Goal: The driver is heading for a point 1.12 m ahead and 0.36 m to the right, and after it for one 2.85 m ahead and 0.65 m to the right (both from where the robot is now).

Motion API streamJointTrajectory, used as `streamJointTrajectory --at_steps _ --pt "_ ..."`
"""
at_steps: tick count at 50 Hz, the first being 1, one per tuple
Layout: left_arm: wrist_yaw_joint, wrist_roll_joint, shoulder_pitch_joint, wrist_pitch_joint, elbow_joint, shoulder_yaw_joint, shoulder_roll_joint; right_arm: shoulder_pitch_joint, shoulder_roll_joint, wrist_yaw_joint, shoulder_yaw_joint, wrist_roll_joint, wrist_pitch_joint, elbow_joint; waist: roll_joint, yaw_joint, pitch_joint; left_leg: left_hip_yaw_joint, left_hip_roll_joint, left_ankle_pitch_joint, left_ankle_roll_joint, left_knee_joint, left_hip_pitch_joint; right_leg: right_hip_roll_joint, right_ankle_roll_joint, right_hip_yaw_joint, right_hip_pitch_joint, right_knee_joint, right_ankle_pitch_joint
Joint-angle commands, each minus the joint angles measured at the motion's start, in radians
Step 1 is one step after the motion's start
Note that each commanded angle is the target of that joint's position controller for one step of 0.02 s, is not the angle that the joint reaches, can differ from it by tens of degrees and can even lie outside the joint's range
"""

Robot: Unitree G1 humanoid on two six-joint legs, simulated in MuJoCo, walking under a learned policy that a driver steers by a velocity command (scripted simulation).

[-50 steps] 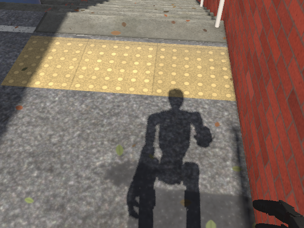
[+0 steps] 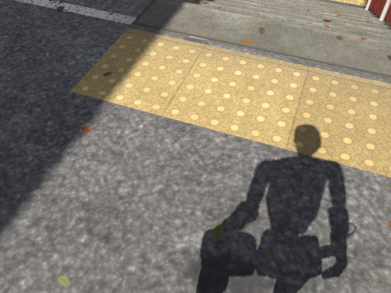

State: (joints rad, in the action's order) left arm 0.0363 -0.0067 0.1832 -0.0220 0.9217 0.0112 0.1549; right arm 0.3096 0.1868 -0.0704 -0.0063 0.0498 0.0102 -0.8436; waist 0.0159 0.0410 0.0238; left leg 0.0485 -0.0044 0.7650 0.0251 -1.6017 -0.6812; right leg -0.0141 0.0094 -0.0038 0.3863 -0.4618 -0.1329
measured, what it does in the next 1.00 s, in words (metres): stands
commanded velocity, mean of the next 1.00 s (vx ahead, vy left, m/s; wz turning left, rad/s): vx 0.00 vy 0.00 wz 0.01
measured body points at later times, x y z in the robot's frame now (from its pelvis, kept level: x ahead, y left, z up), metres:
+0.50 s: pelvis +0.02 +0.01 +0.02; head +0.01 +0.01 +0.47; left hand -0.08 +0.18 -0.15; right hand +0.15 -0.15 -0.12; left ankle -0.06 +0.13 -0.59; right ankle +0.07 -0.12 -0.73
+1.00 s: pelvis +0.04 -0.02 +0.02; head +0.04 -0.02 +0.47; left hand -0.05 +0.16 -0.14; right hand +0.11 -0.22 -0.14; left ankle -0.05 +0.12 -0.58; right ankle +0.07 -0.12 -0.73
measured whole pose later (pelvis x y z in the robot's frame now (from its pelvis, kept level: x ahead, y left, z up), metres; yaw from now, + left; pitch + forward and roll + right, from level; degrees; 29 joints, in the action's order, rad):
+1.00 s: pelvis +0.04 -0.02 +0.02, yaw -1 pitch +1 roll +3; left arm -0.03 0.02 0.44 -0.03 1.16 0.00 0.06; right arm 0.14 0.09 -0.10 0.04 0.05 0.01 -1.11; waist -0.05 -0.03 0.03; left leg -0.08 -0.08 0.82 0.01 -1.38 -0.49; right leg 0.04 0.02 0.01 0.26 -0.38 -0.14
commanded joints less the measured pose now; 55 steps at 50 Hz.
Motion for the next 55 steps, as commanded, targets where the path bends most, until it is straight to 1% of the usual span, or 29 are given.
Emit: streamJointTrajectory --at_steps 1,2,3,4,5,6,7,8,9,10,11,12,13,16,20,25,26,30,31,32,36,41,42,45,47,49,51,53,55 --pt "-0.055 0.037 -0.099 -0.007 -0.071 0.022 0.157 0.004 0.034 -0.027 0.005 0.0 0.023 0.063 -0.13 0.029 0.14 0.019 -0.084 -0.199 0.043 0.013 0.04 0.394 0.291 -0.315 -0.05 0.158 0.218" --pt "-0.062 0.032 -0.117 0.0 -0.073 0.016 0.132 -0.021 0.031 -0.029 0.006 -0.02 0.029 0.06 -0.108 0.028 0.106 0.011 -0.09 -0.18 0.037 0.08 0.119 0.361 0.255 -0.287 0.036 0.174 0.115" --pt "-0.058 0.019 -0.124 0.004 -0.08 0.017 0.121 -0.03 0.017 -0.03 0.004 -0.037 0.026 0.055 -0.09 0.032 0.062 -0.009 -0.084 -0.186 0.014 0.218 0.184 0.289 0.199 -0.216 0.093 0.179 0.041" --pt "-0.053 0.002 -0.109 0.004 -0.074 0.019 0.105 -0.029 0.001 -0.03 0.001 -0.045 0.02 0.032 -0.063 0.034 0.019 -0.035 -0.07 -0.235 -0.021 0.421 0.239 0.194 0.121 -0.094 0.114 0.156 0.034" --pt "-0.048 -0.01 -0.005 -0.004 -0.052 0.024 0.096 -0.093 0.028 -0.033 0.007 -0.047 0.012 0.019 0.014 -0.03 -0.058 0.003 -0.047 -0.287 -0.063 0.591 0.132 0.101 0.064 0.006 0.032 0.092 0.069" --pt "-0.043 -0.003 0.104 -0.015 -0.03 0.021 0.076 -0.156 0.049 -0.033 0.011 -0.041 0.005 0.019 0.08 -0.103 -0.075 0.053 -0.05 -0.26 -0.101 0.622 0.025 0.078 0.053 0.031 -0.073 0.043 0.153" --pt "-0.043 0.013 0.171 -0.027 0.01 0.018 0.055 -0.161 0.0 -0.026 0.002 -0.034 -0.002 0.019 0.033 -0.101 -0.039 0.035 -0.051 -0.239 -0.107 0.59 0.004 0.085 0.059 0.033 -0.161 0.022 0.241" --pt "-0.044 0.022 0.212 -0.038 0.036 0.012 0.026 -0.15 -0.034 -0.016 -0.004 -0.026 -0.006 0.011 -0.028 -0.092 -0.002 0.018 -0.043 -0.196 -0.1 0.553 -0.009 0.094 0.066 0.032 -0.226 0.012 0.293" --pt "-0.045 0.026 0.225 -0.047 0.051 0.005 0.006 -0.158 -0.063 -0.006 -0.011 -0.021 -0.009 0.006 -0.068 -0.086 0.008 0.007 -0.038 -0.154 -0.089 0.534 -0.022 0.103 0.066 0.032 -0.261 0.017 0.286" --pt "-0.045 0.029 0.21 -0.053 0.05 0.002 0.005 -0.179 -0.075 0.0 -0.014 -0.018 -0.011 0.004 -0.074 -0.08 -0.004 -0.005 -0.038 -0.147 -0.082 0.531 -0.006 0.111 0.065 0.027 -0.235 0.037 0.259" --pt "-0.043 0.026 0.182 -0.056 0.045 -0.002 0.006 -0.197 -0.079 0.006 -0.015 -0.025 -0.013 -0.005 -0.041 -0.072 -0.022 0.0 -0.047 -0.177 -0.078 0.565 0.025 0.115 0.058 0.028 -0.193 0.061 0.199" --pt "-0.039 0.031 0.18 -0.061 0.044 0.001 0.015 -0.22 -0.068 0.012 -0.011 -0.029 -0.017 -0.006 0.0 -0.077 -0.036 0.009 -0.053 -0.178 -0.087 0.575 0.017 0.108 0.051 0.033 -0.18 0.07 0.153" --pt "-0.038 0.033 0.189 -0.063 0.054 -0.001 0.007 -0.235 -0.075 0.016 -0.01 -0.031 -0.019 -0.01 0.002 -0.076 -0.045 0.004 -0.057 -0.171 -0.088 0.576 0.014 0.107 0.045 0.034 -0.18 0.078 0.131" --pt "-0.039 0.031 0.232 -0.058 0.091 -0.01 -0.014 -0.243 -0.095 0.022 -0.011 -0.026 -0.022 -0.034 -0.026 -0.066 -0.052 -0.018 -0.061 -0.168 -0.083 0.556 0.028 0.11 0.038 0.025 -0.183 0.092 0.105" --pt "-0.047 0.033 0.308 -0.046 0.143 -0.013 -0.018 -0.26 -0.115 0.024 -0.009 -0.019 -0.025 -0.074 -0.026 -0.066 -0.049 -0.039 -0.064 -0.175 -0.079 0.541 0.051 0.116 0.029 0.014 -0.196 0.101 0.111" --pt "-0.056 0.031 0.401 -0.037 0.202 -0.018 -0.045 -0.264 -0.138 0.027 -0.005 -0.008 -0.023 -0.131 -0.038 -0.068 -0.05 -0.063 -0.069 -0.171 -0.074 0.524 0.067 0.122 0.025 0.004 -0.216 0.109 0.117" --pt "-0.058 0.027 0.415 -0.035 0.212 -0.014 -0.041 -0.267 -0.143 0.026 -0.004 -0.011 -0.024 -0.139 -0.048 -0.065 -0.054 -0.06 -0.07 -0.167 -0.073 0.52 0.066 0.122 0.027 0.0 -0.214 0.115 0.127" --pt "-0.063 0.027 0.456 -0.028 0.245 -0.014 -0.061 -0.245 -0.153 0.02 0.006 -0.005 -0.025 -0.181 -0.055 -0.063 -0.056 -0.075 -0.075 -0.172 -0.065 0.514 0.073 0.127 0.028 -0.005 -0.236 0.125 0.135" --pt "-0.065 0.023 0.447 -0.024 0.247 -0.015 -0.067 -0.235 -0.152 0.015 0.009 -0.003 -0.018 -0.19 -0.06 -0.052 -0.065 -0.081 -0.077 -0.179 -0.06 0.523 0.087 0.128 0.029 -0.007 -0.226 0.128 0.142" --pt "-0.064 0.027 0.452 -0.022 0.249 -0.013 -0.066 -0.231 -0.146 0.009 0.012 0.002 -0.013 -0.192 -0.064 -0.05 -0.069 -0.088 -0.072 -0.16 -0.061 0.503 0.076 0.126 0.03 -0.01 -0.233 0.129 0.16" --pt "-0.065 0.025 0.46 -0.019 0.26 -0.01 -0.069 -0.217 -0.152 0.0 0.017 0.004 -0.003 -0.215 -0.076 -0.05 -0.07 -0.098 -0.082 -0.155 -0.053 0.473 0.093 0.143 0.041 -0.036 -0.225 0.151 0.114" --pt "-0.066 0.024 0.455 -0.014 0.269 0.0 -0.053 -0.197 -0.147 -0.011 0.023 0.004 0.002 -0.236 -0.086 -0.052 -0.074 -0.107 -0.094 -0.15 -0.042 0.429 0.089 0.161 0.056 -0.067 -0.225 0.167 0.064" --pt "-0.064 0.027 0.449 -0.008 0.265 -0.001 -0.046 -0.193 -0.133 -0.012 0.028 0.004 0.003 -0.237 -0.085 -0.06 -0.065 -0.109 -0.092 -0.14 -0.04 0.392 0.096 0.18 0.072 -0.086 -0.219 0.173 0.082" --pt "-0.065 0.03 0.4 -0.001 0.252 0.0 -0.035 -0.176 -0.129 -0.017 0.033 0.005 0.003 -0.243 -0.108 -0.055 -0.05 -0.096 -0.1 -0.117 -0.039 0.313 0.114 0.217 0.113 -0.127 -0.183 0.186 0.051" --pt "-0.067 0.03 0.372 -0.002 0.241 0.0 -0.029 -0.168 -0.12 -0.019 0.036 0.003 -0.001 -0.245 -0.109 -0.054 -0.051 -0.093 -0.103 -0.12 -0.045 0.302 0.114 0.226 0.124 -0.138 -0.161 0.193 0.027" --pt "-0.071 0.026 0.356 -0.004 0.234 0.0 -0.029 -0.161 -0.115 -0.019 0.037 -0.001 -0.005 -0.247 -0.103 -0.054 -0.052 -0.093 -0.107 -0.137 -0.05 0.331 0.113 0.218 0.118 -0.123 -0.155 0.19 0.029" --pt "-0.073 0.019 0.351 -0.01 0.234 -0.001 -0.036 -0.153 -0.115 -0.016 0.033 -0.006 -0.011 -0.251 -0.086 -0.05 -0.061 -0.095 -0.11 -0.177 -0.055 0.421 0.108 0.183 0.092 -0.073 -0.17 0.169 0.063" --pt "-0.074 0.013 0.377 -0.018 0.245 0.0 -0.046 -0.159 -0.11 -0.01 0.029 -0.008 -0.019 -0.254 -0.051 -0.064 -0.076 -0.096 -0.11 -0.222 -0.06 0.52 0.063 0.13 0.055 -0.011 -0.234 0.122 0.148" --pt "-0.069 0.014 0.411 -0.02 0.263 0.0 -0.05 -0.165 -0.114 -0.003 0.024 -0.006 -0.024 -0.253 -0.056 -0.076 -0.057 -0.103 -0.11 -0.203 -0.055 0.5 0.039 0.13 0.054 0.0 -0.298 0.092 0.275"
Velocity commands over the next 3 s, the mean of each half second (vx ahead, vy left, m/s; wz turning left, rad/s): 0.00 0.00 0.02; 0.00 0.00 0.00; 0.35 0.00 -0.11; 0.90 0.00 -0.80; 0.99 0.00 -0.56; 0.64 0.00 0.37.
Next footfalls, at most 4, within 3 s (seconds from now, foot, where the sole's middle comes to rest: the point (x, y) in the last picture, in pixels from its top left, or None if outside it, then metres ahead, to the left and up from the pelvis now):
1.40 left None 0.08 0.17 -0.67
1.80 right None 0.37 -0.04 -0.77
2.12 left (182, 216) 0.80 0.05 -0.77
2.52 right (292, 184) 0.93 -0.40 -0.77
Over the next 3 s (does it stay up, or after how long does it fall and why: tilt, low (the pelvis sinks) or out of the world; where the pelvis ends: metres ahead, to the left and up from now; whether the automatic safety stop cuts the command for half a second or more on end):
stays up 1.11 -0.46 -0.04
